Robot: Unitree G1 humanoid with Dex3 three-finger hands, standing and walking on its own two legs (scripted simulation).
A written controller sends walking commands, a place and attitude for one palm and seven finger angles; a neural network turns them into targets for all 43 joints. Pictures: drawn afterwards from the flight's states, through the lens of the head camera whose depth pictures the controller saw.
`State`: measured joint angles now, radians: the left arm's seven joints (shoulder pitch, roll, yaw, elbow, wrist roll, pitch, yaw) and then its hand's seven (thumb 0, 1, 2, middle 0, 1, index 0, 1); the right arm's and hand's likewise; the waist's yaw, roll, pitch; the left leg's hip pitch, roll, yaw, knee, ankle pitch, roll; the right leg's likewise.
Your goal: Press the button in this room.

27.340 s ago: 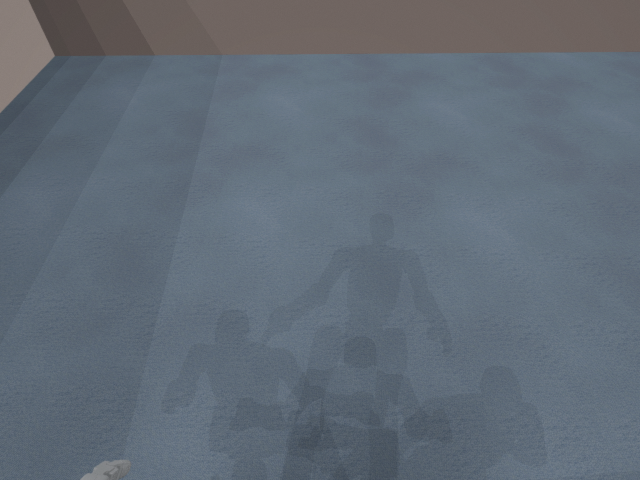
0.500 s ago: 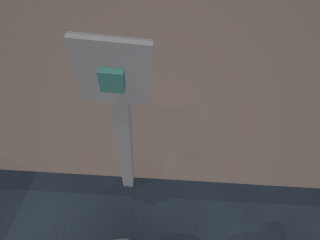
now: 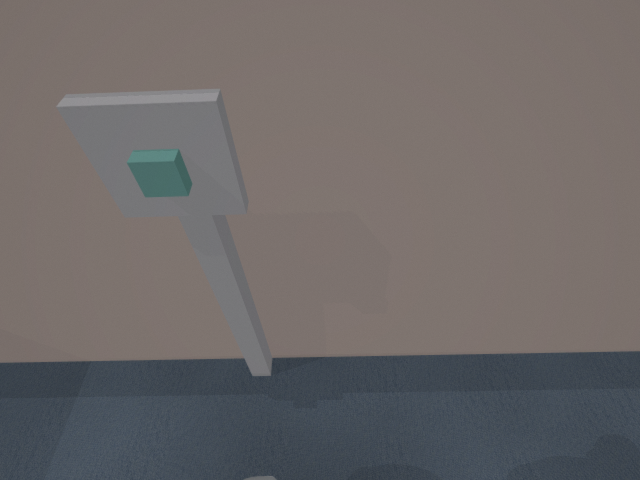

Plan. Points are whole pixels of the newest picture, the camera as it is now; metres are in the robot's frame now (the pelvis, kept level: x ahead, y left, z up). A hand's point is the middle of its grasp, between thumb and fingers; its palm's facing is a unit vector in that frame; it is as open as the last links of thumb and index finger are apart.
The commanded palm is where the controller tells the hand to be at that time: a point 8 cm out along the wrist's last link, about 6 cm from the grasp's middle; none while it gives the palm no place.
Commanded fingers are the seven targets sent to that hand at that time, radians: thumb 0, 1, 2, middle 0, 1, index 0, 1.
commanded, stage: come to a stop and stand still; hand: left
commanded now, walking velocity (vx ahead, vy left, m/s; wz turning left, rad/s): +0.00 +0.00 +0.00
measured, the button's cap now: (162, 172) +0.49 +0.24 +0.12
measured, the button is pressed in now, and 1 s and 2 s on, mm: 0 0 0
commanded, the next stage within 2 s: look again from close up in 0.30 s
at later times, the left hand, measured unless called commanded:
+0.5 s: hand out of the picture -0.04 +0.14 -0.17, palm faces +0.03 -0.99 -0.17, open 7.4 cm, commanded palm none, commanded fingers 0.00 0.90 0.90 -0.20 -0.30 -0.20 -0.30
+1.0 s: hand out of the picture +0.01 +0.18 -0.17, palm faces +0.02 -0.98 -0.20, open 7.3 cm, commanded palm +0.10 +0.23 -0.06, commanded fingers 0.00 0.90 0.90 -0.23 -0.33 -0.23 -0.33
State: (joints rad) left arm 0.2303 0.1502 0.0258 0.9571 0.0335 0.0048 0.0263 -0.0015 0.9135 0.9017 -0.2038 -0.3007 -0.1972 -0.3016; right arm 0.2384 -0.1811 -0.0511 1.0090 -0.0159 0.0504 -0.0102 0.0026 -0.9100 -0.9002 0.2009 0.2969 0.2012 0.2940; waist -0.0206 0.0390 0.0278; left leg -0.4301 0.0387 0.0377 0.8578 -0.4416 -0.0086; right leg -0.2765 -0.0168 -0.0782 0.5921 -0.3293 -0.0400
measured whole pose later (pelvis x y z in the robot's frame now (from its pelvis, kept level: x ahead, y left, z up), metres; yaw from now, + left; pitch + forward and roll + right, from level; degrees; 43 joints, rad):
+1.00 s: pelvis +0.01 +0.01 +0.01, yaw +0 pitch +0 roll +0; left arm 0.27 0.15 0.00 1.11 0.01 -0.02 0.03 0.01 0.92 0.90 -0.20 -0.30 -0.20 -0.30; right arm 0.32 -0.12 0.03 1.13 -0.01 -0.03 -0.03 0.01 -0.91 -0.90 0.20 0.30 0.20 0.29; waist 0.00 0.00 0.02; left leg -0.16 -0.01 0.07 0.45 -0.29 0.03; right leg -0.19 -0.01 -0.08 0.48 -0.28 -0.03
